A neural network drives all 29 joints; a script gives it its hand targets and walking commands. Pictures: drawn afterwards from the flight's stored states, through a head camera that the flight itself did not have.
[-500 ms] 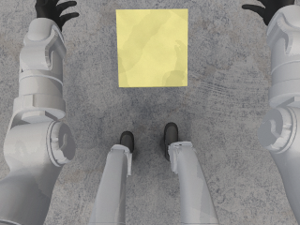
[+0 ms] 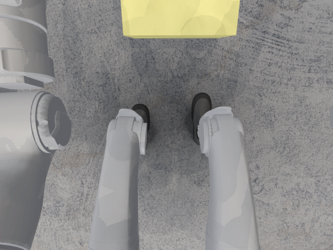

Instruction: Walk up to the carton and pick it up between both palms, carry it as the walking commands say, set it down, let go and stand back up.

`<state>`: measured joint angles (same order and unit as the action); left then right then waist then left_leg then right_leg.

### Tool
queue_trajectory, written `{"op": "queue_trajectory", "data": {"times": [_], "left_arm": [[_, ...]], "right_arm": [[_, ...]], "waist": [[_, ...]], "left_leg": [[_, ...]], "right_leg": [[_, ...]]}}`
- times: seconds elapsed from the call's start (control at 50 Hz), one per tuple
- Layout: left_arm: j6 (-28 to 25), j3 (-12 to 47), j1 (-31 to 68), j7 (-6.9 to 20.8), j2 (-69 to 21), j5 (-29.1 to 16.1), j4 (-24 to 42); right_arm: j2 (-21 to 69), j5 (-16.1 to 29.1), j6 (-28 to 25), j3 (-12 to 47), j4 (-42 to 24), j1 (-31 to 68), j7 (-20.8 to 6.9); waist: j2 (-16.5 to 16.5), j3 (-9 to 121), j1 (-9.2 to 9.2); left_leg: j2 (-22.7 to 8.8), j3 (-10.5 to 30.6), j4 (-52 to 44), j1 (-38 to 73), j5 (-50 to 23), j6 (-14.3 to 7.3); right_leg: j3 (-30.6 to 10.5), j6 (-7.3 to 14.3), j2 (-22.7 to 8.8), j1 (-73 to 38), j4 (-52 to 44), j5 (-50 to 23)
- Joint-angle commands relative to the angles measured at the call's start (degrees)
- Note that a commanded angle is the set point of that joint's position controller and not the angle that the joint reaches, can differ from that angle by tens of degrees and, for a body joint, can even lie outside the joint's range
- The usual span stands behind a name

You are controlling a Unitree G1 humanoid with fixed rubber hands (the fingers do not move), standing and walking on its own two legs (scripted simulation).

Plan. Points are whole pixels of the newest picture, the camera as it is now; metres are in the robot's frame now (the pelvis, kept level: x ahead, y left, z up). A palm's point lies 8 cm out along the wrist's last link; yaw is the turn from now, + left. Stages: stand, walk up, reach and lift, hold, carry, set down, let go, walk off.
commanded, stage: reach and lift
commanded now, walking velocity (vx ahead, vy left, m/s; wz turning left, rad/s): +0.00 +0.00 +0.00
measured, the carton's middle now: out of the picture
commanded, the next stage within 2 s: none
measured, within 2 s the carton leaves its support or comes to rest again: neither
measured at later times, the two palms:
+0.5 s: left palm out of the picture +0.59 +0.16 -0.28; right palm out of the picture +0.58 -0.27 -0.28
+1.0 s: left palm out of the picture +0.58 +0.18 -0.39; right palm out of the picture +0.58 -0.25 -0.38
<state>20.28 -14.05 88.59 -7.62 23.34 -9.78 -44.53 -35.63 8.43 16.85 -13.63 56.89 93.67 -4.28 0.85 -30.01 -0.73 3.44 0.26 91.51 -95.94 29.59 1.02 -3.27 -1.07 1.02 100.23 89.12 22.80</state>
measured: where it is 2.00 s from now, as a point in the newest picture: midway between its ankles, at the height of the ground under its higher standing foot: (170, 133)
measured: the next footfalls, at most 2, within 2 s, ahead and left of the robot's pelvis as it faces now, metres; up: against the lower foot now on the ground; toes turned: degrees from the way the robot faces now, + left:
none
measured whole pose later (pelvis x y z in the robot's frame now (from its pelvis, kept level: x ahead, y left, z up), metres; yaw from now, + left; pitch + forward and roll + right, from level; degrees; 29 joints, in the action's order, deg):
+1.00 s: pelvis +0.01 -0.01 -0.20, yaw +3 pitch +34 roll +1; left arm 9.3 -4.5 89.4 -5.9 24.4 -15.1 -60.1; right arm -31.9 11.0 5.9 -9.5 71.9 94.1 0.0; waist -1.0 -30.0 -3.1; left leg 3.2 -1.0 132.9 -126.8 39.9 0.8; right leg -0.8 1.2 -3.1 130.9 130.6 33.5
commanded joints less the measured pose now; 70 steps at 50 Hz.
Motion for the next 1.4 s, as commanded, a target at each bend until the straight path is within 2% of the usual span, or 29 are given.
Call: {"op": "queue_trajectory", "data": {"times": [0.0, 0.14, 0.18, 0.2, 0.28, 0.3, 0.34, 0.36, 0.38, 0.42, 0.44, 0.52, 0.58, 0.62, 0.66, 0.74, 0.76, 0.8, 0.94, 0.98, 1.0, 1.08, 1.1, 1.2, 1.22, 1.26, 1.3, 1.36, 1.38], "left_arm": [[-0.23, 2.29, 21.66, -0.29, 9.26, -2.29, 2.09], [-1.1, 3.27, 28.24, 1.07, 9.67, -3.38, 4.81], [-1.31, 2.64, 23.9, 1.66, 8.69, -0.67, -5.95], [-1.79, 2.51, 25.0, 1.64, 9.95, 0.57, -1.07], [-3.79, -2.83, 27.09, 1.23, 15.66, 1.18, 0.16], [-4.02, -1.64, 24.99, 1.67, 13.77, 0.47, -1.64], [-5.29, 0.04, 26.67, 1.62, 13.06, -0.08, 0.06], [-4.82, 0.8, 21.93, 1.99, 11.63, -0.74, -8.72], [-4.87, 1.22, 24.29, 2.03, 11.04, -1.25, -5.45], [-6.52, 0.51, 26.58, 2.07, 12.06, -1.21, 0.25], [-7.02, 0.91, 23.78, 1.77, 11.83, -1.59, -6.17], [-8.91, 3.33, 26.64, 1.85, 10.75, -2.58, -0.06], [-9.35, 2.74, 19.53, 2.47, 10.53, -0.49, -12.87], [-10.78, 3.53, 22.55, 2.06, 8.05, -1.92, -3.77], [-10.59, 2.69, 21.23, 1.18, 11.15, -0.86, -6.71], [-11.86, 4.16, 23.58, 1.05, 11.51, -1.43, -6.09], [-12.51, 5.23, 22.8, 1.42, 8.72, -1.44, -6.07], [-12.17, 6.82, 21.15, 1.13, 8.62, -1.48, -9.11], [-13.74, 9.55, 23.16, 1.79, 7.06, -6.06, -3.44], [-13.16, 8.93, 21.48, 0.55, 9.12, -4.29, -7.02], [-12.41, 9.79, 21.05, 0.43, 8.22, -5.26, -8.6], [-12.83, 7.07, 18.69, 0.58, 7.37, -3.93, -10.56], [-12.89, 9.55, 18.72, 0.94, 6.25, -5.53, -9.37], [-12.78, 7.84, 19.45, 0.64, 9.47, -4.32, -11.39], [-12.79, 9.51, 20.16, 1.15, 6.3, -5.46, -11.12], [-13.07, 8.41, 20.86, 1.28, 8.17, -5.41, -11.21], [-13.48, 7.81, 22.19, 1.15, 7.42, -3.91, -9.43], [-12.88, 10.68, 24.41, 1.67, 5.73, -6.09, -9.92], [-12.55, 7.43, 19.8, 1.95, 6.63, -3.23, -15.0]], "right_arm": [[-15.32, -0.84, -1.04, -0.89, -4.89, 22.5, 1.31], [-12.48, -1.13, -1.61, -0.78, -6.28, 26.14, 2.61], [-7.66, 1.0, -0.99, 1.65, 3.45, 21.48, 1.81], [-10.41, -1.1, -1.21, 0.25, -1.14, 23.01, 2.26], [-7.82, 1.97, -1.88, 6.06, -5.24, 26.25, 3.27], [-8.85, -0.06, -2.38, 3.96, -3.85, 25.92, 3.69], [-8.67, 1.06, -3.28, 3.7, -4.58, 25.13, 4.68], [-7.67, 1.01, -2.84, 4.82, 1.53, 23.01, 4.83], [-11.27, -0.84, -3.3, 2.86, -0.22, 23.97, 4.88], [-7.8, 1.37, -4.27, 4.27, -6.15, 25.08, 4.9], [-7.35, 1.89, -4.59, 6.59, -2.25, 25.85, 4.85], [-7.79, 3.33, -6.74, 6.29, -4.92, 24.94, 4.11], [-5.33, 2.03, -6.49, 5.85, 9.42, 18.09, 3.7], [-7.59, 1.0, -8.97, 3.51, -0.28, 22.34, 4.04], [-8.55, 3.43, -8.82, 4.55, 3.03, 21.63, 4.25], [-9.14, 4.02, -10.26, 5.16, 2.03, 24.41, 4.5], [-7.97, 3.86, -10.58, 4.23, 7.93, 18.74, 4.11], [-10.67, 3.6, -11.2, 3.07, 9.86, 20.21, 4.11], [-9.46, 1.55, -13.48, 2.46, 6.28, 19.82, 4.91], [-9.77, 4.53, -13.3, 3.1, 7.45, 17.95, 4.49], [-11.77, 2.55, -12.94, 1.55, 10.17, 15.5, 4.54], [-7.22, 6.04, -13.11, 6.78, 5.07, 18.42, 3.93], [-6.35, 5.91, -13.26, 5.87, 6.56, 17.04, 3.67], [-8.72, 5.81, -12.33, 4.99, 9.73, 16.98, 5.18], [-8.43, 4.3, -12.77, 6.2, 9.43, 16.44, 5.15], [-4.73, 6.47, -12.38, 9.26, 9.04, 18.2, 4.52], [-5.54, 7.67, -12.55, 8.51, 8.22, 19.74, 4.47], [-4.8, 6.98, -12.26, 8.72, 8.75, 20.73, 4.83], [-4.59, 6.47, -11.92, 8.87, 9.7, 20.27, 5.06]], "waist": [[0.82, 114.03, -2.01], [1.42, 109.67, -4.61], [-2.58, 99.58, -0.17], [-2.73, 103.06, -1.55], [5.79, 105.24, 3.8], [6.46, 102.88, 0.47], [3.72, 105.98, -0.11], [3.96, 98.08, 0.08], [3.54, 98.56, -2.89], [4.08, 103.87, -0.43], [4.97, 97.84, 0.86], [4.08, 99.13, -1.83], [2.73, 80.6, -0.38], [1.77, 91.87, -3.14], [0.46, 91.37, 0.02], [2.28, 83.92, -1.39], [-3.12, 79.16, -1.72], [-3.82, 76.75, -2.98], [0.32, 76.16, -8.04], [-2.19, 76.94, -3.73], [-3.25, 73.33, -5.77], [1.89, 73.9, -1.74], [0.43, 75.37, -4.61], [-0.82, 73.61, -2.74], [-0.66, 72.52, -5.56], [3.46, 70.63, -3.45], [-0.26, 71.26, -1.26], [-0.61, 73.4, -4.65], [0.46, 68.48, -1.57]], "left_leg": [[1.1, -3.9, -1.77, 25.9, -15.0, 1.98], [0.91, -5.19, 4.23, 11.77, -6.65, 0.84], [0.72, -6.19, 5.53, 7.95, -5.16, 1.15], [0.78, -5.83, 6.54, 9.73, -5.61, 1.32], [0.89, -7.55, 11.95, 0.62, -6.61, 0.09], [0.68, -7.64, 12.46, -2.02, -5.69, 0.34], [0.83, -7.67, 14.08, 1.48, -8.81, 0.65], [1.02, -7.52, 14.21, -2.49, -4.1, 0.21], [0.82, -6.79, 15.33, -2.19, -3.95, 0.72], [0.96, -7.3, 16.32, 1.35, -8.35, 0.36], [0.76, -6.8, 17.78, -3.62, -7.91, 0.15], [0.55, -5.51, 20.7, 1.3, -12.55, 0.53], [-0.26, -5.66, 22.29, -9.35, -6.27, 1.1], [0.14, -5.24, 23.44, -2.21, -14.26, 1.49], [-0.5, -4.33, 24.78, 1.3, -14.26, 1.05], [-0.41, -3.66, 26.54, -6.95, -14.37, 1.38], [-0.54, -4.26, 28.02, -5.29, -15.58, 2.36], [-0.88, -3.16, 27.75, -3.91, -13.87, 2.6], [-0.56, -1.78, 30.27, -11.37, -16.59, 2.32], [-0.42, -2.13, 30.66, -2.8, -18.53, 1.91], [-0.71, -0.91, 30.47, 0.05, -17.75, 1.93], [-0.32, -1.5, 30.4, -6.18, -16.24, 0.64], [-0.6, -1.22, 30.56, -4.54, -17.61, 0.81], [-1.23, -1.73, 31.09, -7.03, -14.78, 1.49], [-0.7, -2.29, 31.71, -6.68, -14.82, 1.42], [-0.85, -2.19, 30.31, -10.23, -10.18, 0.37], [-0.73, -2.9, 30.7, -10.68, -10.8, 0.98], [-1.01, -1.62, 30.84, -7.17, -12.26, 1.16], [-0.92, -3.08, 29.83, -13.9, -8.49, 0.96]], "right_leg": [[7.33, 1.42, 0.92, -41.31, 2.28, -16.62], [5.45, 1.67, 0.22, -43.32, 8.23, -14.93], [5.19, 1.31, -0.01, -35.35, 10.05, -11.19], [4.87, 1.5, -0.46, -37.35, 11.01, -11.72], [1.07, 0.61, -1.31, -46.39, 15.34, -18.77], [2.07, 0.47, -1.02, -46.06, 16.6, -18.61], [2.89, 0.56, -1.08, -45.03, 19.29, -21.91], [2.47, 0.79, -1.42, -42.97, 19.05, -17.58], [3.01, 0.87, -1.88, -40.98, 19.66, -16.17], [2.12, 0.61, -1.57, -44.45, 20.46, -20.96], [2.02, 0.91, -1.74, -39.98, 23.23, -21.31], [2.51, 0.8, -2.43, -38.59, 25.7, -23.81], [2.37, -0.03, -2.22, -27.52, 27.49, -18.12], [2.8, 1.01, -2.11, -31.5, 29.0, -24.71], [3.44, 0.71, -2.19, -27.54, 31.02, -22.07], [2.28, 0.55, -2.86, -24.94, 32.72, -24.62], [1.69, 1.2, -2.62, -18.87, 32.58, -21.84], [2.87, 0.99, -3.3, -15.69, 33.67, -20.06], [1.36, 2.9, -3.71, -22.59, 36.66, -27.87], [2.52, 2.26, -3.58, -17.36, 36.37, -23.84], [3.56, 2.34, -3.33, -9.56, 35.73, -18.24], [1.28, 1.74, -3.61, -18.61, 35.97, -22.25], [2.36, 1.61, -3.18, -16.58, 36.27, -23.13], [1.36, 1.52, -3.46, -17.5, 36.43, -21.18], [1.83, 1.97, -3.28, -15.9, 35.21, -19.43], [1.86, 1.51, -3.5, -18.07, 35.16, -17.91], [0.41, 1.77, -3.38, -19.23, 35.14, -19.26], [0.93, 1.82, -3.37, -20.53, 34.96, -20.51], [0.6, 1.56, -3.31, -22.33, 34.66, -20.35]]}}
